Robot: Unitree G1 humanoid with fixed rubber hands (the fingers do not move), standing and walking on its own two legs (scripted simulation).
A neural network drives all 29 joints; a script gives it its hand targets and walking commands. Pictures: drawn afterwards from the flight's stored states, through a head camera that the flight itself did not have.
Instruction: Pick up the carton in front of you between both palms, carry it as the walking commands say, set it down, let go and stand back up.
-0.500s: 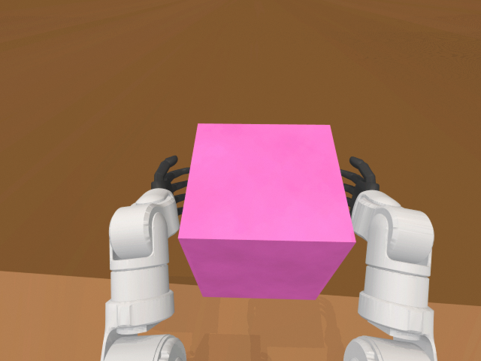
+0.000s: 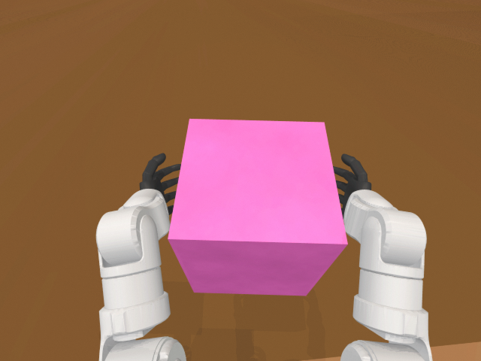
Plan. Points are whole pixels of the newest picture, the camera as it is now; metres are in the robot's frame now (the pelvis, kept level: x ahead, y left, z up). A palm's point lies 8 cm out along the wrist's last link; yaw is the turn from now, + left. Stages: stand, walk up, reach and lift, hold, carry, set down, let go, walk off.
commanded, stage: carry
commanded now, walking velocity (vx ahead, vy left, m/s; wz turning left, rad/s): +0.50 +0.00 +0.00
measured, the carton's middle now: (253, 215) +0.36 -0.02 +0.06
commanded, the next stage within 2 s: none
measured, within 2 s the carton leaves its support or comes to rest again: neither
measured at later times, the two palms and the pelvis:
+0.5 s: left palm (169, 81) +0.63 +0.13 +0.16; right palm (309, 74) +0.66 -0.17 +0.16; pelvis +0.30 -0.04 +0.03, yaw +2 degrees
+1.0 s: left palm (176, 45) +0.91 +0.15 +0.12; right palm (282, 41) +0.90 -0.15 +0.12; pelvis +0.63 +0.01 +0.05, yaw -1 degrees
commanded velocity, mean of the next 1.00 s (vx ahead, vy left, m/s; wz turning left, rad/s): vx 0.50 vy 0.00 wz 0.00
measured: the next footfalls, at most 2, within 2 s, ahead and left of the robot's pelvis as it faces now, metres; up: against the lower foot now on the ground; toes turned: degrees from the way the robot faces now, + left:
right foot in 0.28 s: +0.36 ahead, -0.12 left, +0.02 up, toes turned -6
left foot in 0.74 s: +0.64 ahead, +0.09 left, +0.02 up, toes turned +9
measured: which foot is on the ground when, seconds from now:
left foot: down 0.00-0.30, up 0.32-0.72, down 0.74-1.00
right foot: up 0.00-0.26, down 0.28-0.76, up 0.78-1.00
